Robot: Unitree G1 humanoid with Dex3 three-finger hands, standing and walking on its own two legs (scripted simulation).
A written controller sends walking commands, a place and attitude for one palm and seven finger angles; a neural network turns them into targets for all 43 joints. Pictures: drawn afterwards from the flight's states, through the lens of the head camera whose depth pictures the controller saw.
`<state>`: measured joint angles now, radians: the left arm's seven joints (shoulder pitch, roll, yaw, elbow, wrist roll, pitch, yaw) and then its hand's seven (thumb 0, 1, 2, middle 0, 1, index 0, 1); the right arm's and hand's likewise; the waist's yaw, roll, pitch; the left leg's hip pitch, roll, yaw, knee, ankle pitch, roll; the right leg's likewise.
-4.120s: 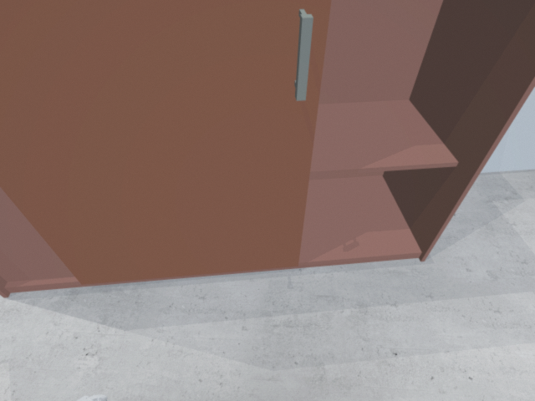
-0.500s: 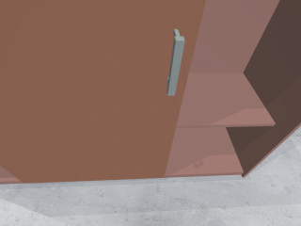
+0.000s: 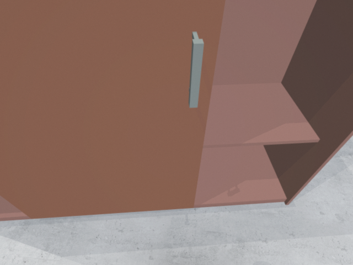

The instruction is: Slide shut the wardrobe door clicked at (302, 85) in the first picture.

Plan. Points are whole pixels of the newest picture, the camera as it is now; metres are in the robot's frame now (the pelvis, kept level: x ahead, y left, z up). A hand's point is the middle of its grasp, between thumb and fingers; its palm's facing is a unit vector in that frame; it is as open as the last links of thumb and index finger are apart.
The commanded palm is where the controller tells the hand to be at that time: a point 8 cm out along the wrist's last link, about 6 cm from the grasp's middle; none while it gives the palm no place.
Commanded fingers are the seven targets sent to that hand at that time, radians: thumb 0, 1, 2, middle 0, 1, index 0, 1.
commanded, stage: come to a stop and stand still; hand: left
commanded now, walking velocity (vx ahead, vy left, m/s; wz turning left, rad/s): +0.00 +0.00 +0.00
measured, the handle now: (194, 71) +0.51 -0.02 +0.19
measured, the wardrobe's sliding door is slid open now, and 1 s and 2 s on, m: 0.56 0.56 0.56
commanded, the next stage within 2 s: look again from close up in 0.36 s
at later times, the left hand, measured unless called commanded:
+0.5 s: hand out of the picture +0.02 +0.17 -0.17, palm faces -0.01 -0.98 -0.19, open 7.3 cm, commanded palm none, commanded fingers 0.00 0.90 0.90 -0.20 -0.30 -0.20 -0.30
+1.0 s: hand out of the picture +0.05 +0.18 -0.17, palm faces -0.01 -0.97 -0.23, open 7.3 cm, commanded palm none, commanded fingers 0.00 0.90 0.90 -0.20 -0.30 -0.20 -0.30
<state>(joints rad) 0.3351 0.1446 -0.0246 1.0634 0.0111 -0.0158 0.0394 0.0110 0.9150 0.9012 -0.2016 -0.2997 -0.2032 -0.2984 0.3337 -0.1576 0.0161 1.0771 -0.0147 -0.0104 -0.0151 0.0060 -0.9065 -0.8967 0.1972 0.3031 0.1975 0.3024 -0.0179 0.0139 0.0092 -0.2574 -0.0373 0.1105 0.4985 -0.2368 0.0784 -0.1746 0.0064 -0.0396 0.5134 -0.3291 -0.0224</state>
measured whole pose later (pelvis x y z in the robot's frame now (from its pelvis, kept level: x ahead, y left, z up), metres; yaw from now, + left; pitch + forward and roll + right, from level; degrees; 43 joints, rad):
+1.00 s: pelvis +0.03 -0.01 +0.01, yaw -1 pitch -1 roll +1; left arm 0.25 0.21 -0.02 1.10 0.01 -0.01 0.03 0.01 0.91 0.90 -0.20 -0.30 -0.20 -0.30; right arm 0.21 -0.21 0.02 1.14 -0.01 -0.03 -0.03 0.00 -0.90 -0.90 0.20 0.30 0.20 0.30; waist 0.00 -0.02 0.02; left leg -0.15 -0.04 0.11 0.39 -0.22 0.06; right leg -0.07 0.02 -0.03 0.40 -0.31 -0.03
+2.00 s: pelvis +0.05 -0.08 -0.01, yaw +4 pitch -1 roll -1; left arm 0.43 0.11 0.03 1.11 0.04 0.06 0.02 0.01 0.91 0.90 -0.20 -0.30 -0.20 -0.30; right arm 0.24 -0.11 -0.01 1.09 -0.02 -0.02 -0.08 0.00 -0.91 -0.90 0.20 0.30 0.20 0.30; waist 0.00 -0.07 0.05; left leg -0.29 0.04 0.16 0.67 -0.37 0.06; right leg -0.33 0.08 -0.09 1.02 -0.49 -0.04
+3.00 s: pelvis +0.07 -0.16 -0.01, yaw +7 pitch -1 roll -1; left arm 0.34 0.19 0.01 0.96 0.03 0.03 0.05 0.01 0.91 0.90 -0.20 -0.30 -0.20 -0.30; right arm 0.19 -0.16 -0.03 0.89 -0.02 0.02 0.00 0.00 -0.90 -0.90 0.20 0.30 0.20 0.30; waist 0.02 0.02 0.02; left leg -0.32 -0.07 0.09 0.62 -0.28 0.12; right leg -0.25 -0.05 -0.02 0.62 -0.35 0.02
